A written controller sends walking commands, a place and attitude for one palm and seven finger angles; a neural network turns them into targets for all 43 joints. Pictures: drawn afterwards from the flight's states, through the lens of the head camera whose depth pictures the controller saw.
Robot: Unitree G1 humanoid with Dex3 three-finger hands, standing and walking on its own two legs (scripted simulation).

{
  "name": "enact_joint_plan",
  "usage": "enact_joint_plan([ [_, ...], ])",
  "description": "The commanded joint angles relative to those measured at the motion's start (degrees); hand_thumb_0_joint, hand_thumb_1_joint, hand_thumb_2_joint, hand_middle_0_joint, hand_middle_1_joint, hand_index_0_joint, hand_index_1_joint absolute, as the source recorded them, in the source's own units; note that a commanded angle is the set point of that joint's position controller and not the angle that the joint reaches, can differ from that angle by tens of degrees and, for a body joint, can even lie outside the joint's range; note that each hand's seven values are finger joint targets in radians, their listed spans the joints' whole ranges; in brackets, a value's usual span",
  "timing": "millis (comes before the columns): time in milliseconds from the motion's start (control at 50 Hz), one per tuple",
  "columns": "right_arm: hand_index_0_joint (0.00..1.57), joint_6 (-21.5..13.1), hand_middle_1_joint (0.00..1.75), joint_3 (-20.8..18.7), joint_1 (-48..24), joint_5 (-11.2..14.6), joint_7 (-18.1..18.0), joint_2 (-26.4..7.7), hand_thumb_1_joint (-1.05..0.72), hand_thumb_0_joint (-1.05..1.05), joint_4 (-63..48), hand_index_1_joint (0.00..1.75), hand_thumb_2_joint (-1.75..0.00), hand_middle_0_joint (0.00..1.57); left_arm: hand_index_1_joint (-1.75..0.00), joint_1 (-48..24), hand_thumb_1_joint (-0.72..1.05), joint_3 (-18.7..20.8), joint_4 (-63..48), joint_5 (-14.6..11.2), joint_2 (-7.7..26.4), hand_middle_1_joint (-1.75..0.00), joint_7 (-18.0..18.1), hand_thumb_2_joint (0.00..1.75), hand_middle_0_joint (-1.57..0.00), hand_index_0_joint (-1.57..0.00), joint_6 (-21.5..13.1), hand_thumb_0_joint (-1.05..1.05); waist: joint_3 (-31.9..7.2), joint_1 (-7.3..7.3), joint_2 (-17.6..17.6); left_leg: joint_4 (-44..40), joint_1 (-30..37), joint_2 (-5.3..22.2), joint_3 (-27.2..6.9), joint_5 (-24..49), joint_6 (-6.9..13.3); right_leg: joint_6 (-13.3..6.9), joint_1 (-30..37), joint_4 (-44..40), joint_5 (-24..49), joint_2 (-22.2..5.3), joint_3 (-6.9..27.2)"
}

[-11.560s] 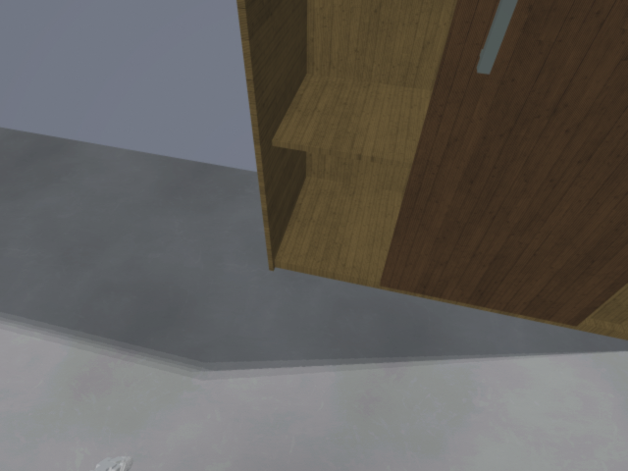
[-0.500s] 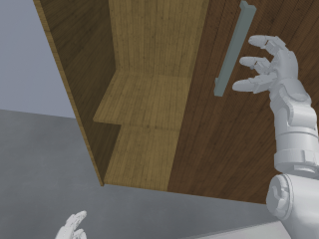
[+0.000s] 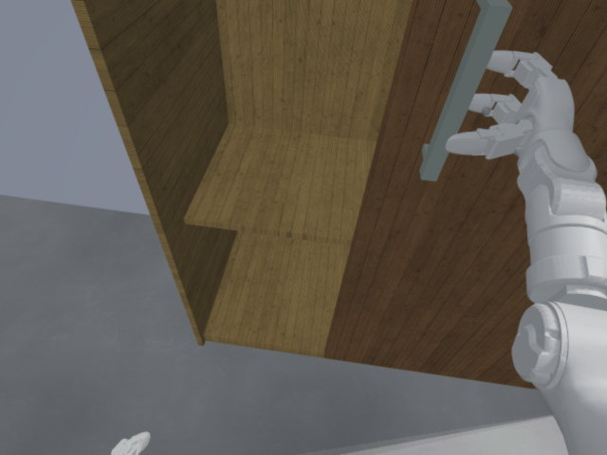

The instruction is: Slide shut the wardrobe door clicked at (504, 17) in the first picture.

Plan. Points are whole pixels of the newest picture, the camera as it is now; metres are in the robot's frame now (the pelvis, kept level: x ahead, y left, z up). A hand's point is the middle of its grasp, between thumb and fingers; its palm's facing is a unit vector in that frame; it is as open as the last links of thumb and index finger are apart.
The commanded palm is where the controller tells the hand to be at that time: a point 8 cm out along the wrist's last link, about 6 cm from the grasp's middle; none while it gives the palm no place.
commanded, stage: slide the fingers in behind the handle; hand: right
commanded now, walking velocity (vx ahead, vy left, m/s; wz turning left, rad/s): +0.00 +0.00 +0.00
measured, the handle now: (453, 96) +0.51 -0.12 +0.25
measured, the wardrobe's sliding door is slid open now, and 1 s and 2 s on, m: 0.41 0.41 0.41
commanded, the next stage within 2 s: grip the handle and tug to test in 1.80 s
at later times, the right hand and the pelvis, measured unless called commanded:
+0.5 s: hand (478, 119) +0.45 -0.14 +0.25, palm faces +0.04 +1.00 -0.02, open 14.0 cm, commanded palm +0.43 -0.19 +0.24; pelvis -0.01 +0.00 +0.00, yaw +0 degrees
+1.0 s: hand (462, 114) +0.47 -0.12 +0.25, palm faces +0.03 +1.00 +0.01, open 14.0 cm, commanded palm +0.44 -0.18 +0.24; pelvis +0.00 +0.00 +0.00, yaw +0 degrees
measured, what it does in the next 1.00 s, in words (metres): stands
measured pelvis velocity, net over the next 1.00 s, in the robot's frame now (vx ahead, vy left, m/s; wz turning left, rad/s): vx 0.00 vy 0.00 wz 0.01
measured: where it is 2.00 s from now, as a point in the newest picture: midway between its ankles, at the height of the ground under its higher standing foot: outside the picture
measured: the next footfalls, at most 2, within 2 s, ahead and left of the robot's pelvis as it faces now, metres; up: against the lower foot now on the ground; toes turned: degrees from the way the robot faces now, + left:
none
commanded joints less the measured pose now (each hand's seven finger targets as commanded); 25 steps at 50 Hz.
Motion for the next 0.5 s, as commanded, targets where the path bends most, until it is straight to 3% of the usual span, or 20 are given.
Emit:
enact_joint_plan([
  [0, 0.3, -4.0, 1.2, -2.0, -30.4, 1.2, 0.6, -11.9, 0.5, 0.0, -13.6, 1.2, -0.3, 0.3, -0.3, -1.6, 0.9, 2.6, -6.9, 0.0, 7.0, -0.3, 0.5, 0.9, -0.2, -0.2, -2.9, 0.0, -19.6, 0.08, 4.2, 0.1, 11.1, -1.4, -0.5, 19.6, 2.0, -1.5, 4.1, -1.4, 20.1, 0.5, 1.4],
  [80, 0.3, -4.2, 1.2, -2.7, -27.8, 0.6, 0.4, -12.9, 0.5, 0.0, -18.1, 1.2, -0.3, 0.3, -0.3, -2.2, 0.9, 2.5, -7.5, 0.1, 6.9, -0.3, -0.1, 0.9, -0.2, -0.2, -3.0, 0.0, -20.5, -0.96, 0.6, 0.3, 12.2, -1.4, -0.4, 19.9, 2.3, -1.2, 4.9, -1.6, 21.5, 0.6, 1.3],
  [100, 0.3, -3.9, 1.2, -1.8, -27.1, 0.7, 0.4, -11.6, 0.5, 0.0, -19.1, 1.2, -0.3, 0.3, -0.3, -2.5, 0.9, 2.5, -7.8, 0.1, 6.7, -0.3, -0.2, 0.9, -0.2, -0.2, -3.1, 0.0, -20.5, -1.05, 0.4, 0.5, 12.1, -1.5, -0.2, 19.9, 2.4, -1.1, 5.1, -1.7, 22.0, 0.5, 1.4],
  [120, 0.3, -3.5, 1.2, -1.0, -25.9, 1.0, 0.5, -10.4, 0.5, 0.0, -19.2, 1.2, -0.3, 0.3, -0.3, -2.9, 0.9, 2.5, -8.0, 0.1, 6.8, -0.3, -0.3, 0.9, -0.2, -0.2, -2.9, 0.0, -19.5, -1.07, 1.8, 0.1, 12.0, -1.4, 0.0, 19.2, 2.3, -1.2, 4.7, -1.8, 21.4, 0.4, 1.5],
  [140, 0.3, -3.1, 1.2, -2.3, -25.6, 1.4, 0.4, -11.5, 0.5, 0.0, -18.3, 1.2, -0.3, 0.3, -0.3, -2.9, 0.9, 2.6, -7.7, -0.1, 7.1, -0.3, -0.2, 0.9, -0.2, -0.2, -2.9, 0.0, -18.3, -0.86, 4.2, -0.1, 11.6, -1.7, 0.1, 18.4, 2.2, -1.4, 4.1, -2.1, 20.1, 0.3, 1.5],
  [220, 0.3, -1.6, 1.2, -3.5, -24.5, 1.1, -0.2, -13.3, 0.5, 0.0, -19.7, 1.2, -0.3, 0.3, -0.3, -3.9, 0.9, 2.3, -8.2, 0.0, 7.1, -0.3, -0.1, 0.9, -0.2, -0.2, -2.5, 0.0, -17.3, -1.6, 3.3, -0.4, 11.7, -1.4, -0.2, 16.2, 2.1, -1.5, 3.1, -2.5, 17.9, 0.4, 1.1],
  [260, 0.3, -1.7, 1.2, -1.5, -26.2, 0.9, -0.4, -11.0, 0.5, 0.0, -21.6, 1.2, -0.3, 0.3, -0.3, -4.8, 0.9, 2.1, -8.6, -0.2, 6.5, -0.3, -0.1, 0.9, -0.2, -0.2, -2.8, 0.0, -17.4, -1.11, 2.1, -0.4, 10.7, -1.5, -0.3, 15.7, 2.1, -1.4, 4.1, -2.4, 17.8, 0.4, 1.4],
  [320, 0.3, -1.1, 1.2, -0.3, -26.5, 1.5, -0.7, -9.2, 0.5, 0.0, -19.6, 1.2, -0.3, 0.3, -0.3, -5.0, 0.9, 1.9, -8.2, -0.1, 6.6, -0.3, 0.3, 0.9, -0.2, -0.2, -2.6, 0.0, -15.9, -0.45, 5.3, -0.9, 9.7, -1.5, -0.2, 14.1, 1.9, -1.6, 3.7, -2.4, 16.0, 0.3, 1.5],
  [380, 0.3, -1.2, 1.2, 0.4, -29.3, 1.2, -1.1, -9.0, 0.5, 0.0, -19.8, 1.2, -0.3, 0.3, -0.3, -5.4, 0.9, 1.6, -8.2, -0.2, 6.2, -0.3, 0.5, 0.9, -0.2, -0.2, -2.9, 0.0, -16.7, -0.13, 2.1, -0.7, 9.0, -1.3, -0.5, 13.5, 1.9, -1.4, 4.4, -2.3, 15.5, 0.5, 1.6],
  [440, 0.3, -1.5, 1.2, 2.1, -30.3, 1.2, -1.5, -6.7, 0.5, 0.0, -18.5, 1.2, -0.3, 0.3, -0.3, -5.7, 0.9, 1.4, -7.8, -0.2, 6.0, -0.3, 0.5, 0.9, -0.2, -0.2, -2.9, 0.0, -16.9, 0.37, 2.5, -0.6, 8.4, -1.3, -0.5, 13.5, 1.9, -1.3, 4.9, -2.0, 15.6, 0.5, 1.8],
  [480, 0.3, -1.4, 1.2, 1.8, -30.7, 1.4, -1.8, -6.4, 0.5, 0.0, -15.7, 1.2, -0.3, 0.3, -0.3, -5.2, 0.9, 1.4, -7.3, -0.1, 6.1, -0.3, 0.6, 0.9, -0.2, -0.2, -2.9, 0.0, -16.3, 0.48, 5.1, -0.5, 8.0, -1.4, -0.3, 13.3, 1.8, -1.3, 4.2, -2.0, 15.2, 0.5, 2.1],
])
